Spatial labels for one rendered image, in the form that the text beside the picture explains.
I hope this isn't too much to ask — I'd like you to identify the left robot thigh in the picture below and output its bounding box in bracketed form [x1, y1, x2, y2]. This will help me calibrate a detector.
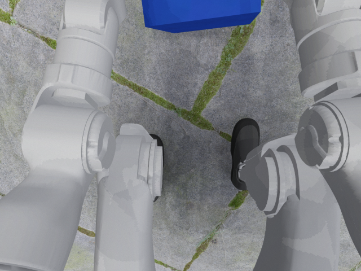
[94, 134, 163, 271]

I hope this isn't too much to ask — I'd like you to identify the robot left forearm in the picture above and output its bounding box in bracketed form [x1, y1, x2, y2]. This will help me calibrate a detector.
[21, 0, 127, 157]

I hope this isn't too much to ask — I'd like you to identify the left robot foot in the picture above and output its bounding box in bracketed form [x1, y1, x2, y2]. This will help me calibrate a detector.
[149, 134, 164, 202]

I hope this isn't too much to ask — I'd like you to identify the robot right upper arm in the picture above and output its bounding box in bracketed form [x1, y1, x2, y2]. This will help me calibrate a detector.
[294, 97, 361, 257]

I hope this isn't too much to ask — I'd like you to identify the robot left upper arm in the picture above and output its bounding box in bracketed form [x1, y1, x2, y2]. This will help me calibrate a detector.
[0, 104, 116, 271]

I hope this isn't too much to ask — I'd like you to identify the robot right forearm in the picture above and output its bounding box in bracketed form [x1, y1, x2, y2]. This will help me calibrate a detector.
[283, 0, 361, 103]

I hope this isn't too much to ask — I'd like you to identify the carton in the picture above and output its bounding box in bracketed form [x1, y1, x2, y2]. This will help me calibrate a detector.
[142, 0, 261, 33]

